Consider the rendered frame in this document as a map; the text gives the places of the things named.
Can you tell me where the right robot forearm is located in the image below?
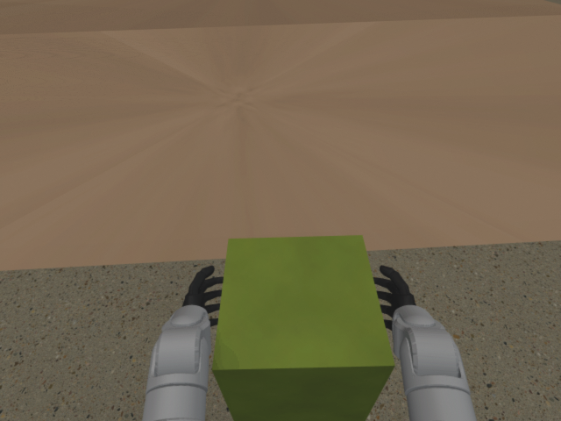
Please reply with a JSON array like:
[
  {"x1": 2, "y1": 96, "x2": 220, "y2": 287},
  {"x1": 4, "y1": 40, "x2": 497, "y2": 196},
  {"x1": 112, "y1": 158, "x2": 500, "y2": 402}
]
[{"x1": 392, "y1": 305, "x2": 477, "y2": 421}]

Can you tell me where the left robot hand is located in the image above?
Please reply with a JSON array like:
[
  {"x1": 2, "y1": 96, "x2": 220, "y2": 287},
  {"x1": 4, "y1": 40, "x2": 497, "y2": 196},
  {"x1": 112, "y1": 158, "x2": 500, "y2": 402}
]
[{"x1": 182, "y1": 266, "x2": 224, "y2": 327}]

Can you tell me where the left robot forearm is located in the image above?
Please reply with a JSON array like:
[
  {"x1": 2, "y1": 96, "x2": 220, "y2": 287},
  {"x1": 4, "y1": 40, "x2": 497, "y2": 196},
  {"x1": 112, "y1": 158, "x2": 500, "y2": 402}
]
[{"x1": 142, "y1": 305, "x2": 211, "y2": 421}]

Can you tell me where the right robot hand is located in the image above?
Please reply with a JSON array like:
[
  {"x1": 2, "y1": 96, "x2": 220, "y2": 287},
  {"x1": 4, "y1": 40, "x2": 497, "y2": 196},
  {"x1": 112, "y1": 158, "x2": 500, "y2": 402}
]
[{"x1": 373, "y1": 266, "x2": 416, "y2": 331}]

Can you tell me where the carton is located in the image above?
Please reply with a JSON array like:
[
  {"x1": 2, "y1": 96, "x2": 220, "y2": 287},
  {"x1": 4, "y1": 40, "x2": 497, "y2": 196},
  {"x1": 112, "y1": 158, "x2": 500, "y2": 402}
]
[{"x1": 212, "y1": 235, "x2": 395, "y2": 421}]

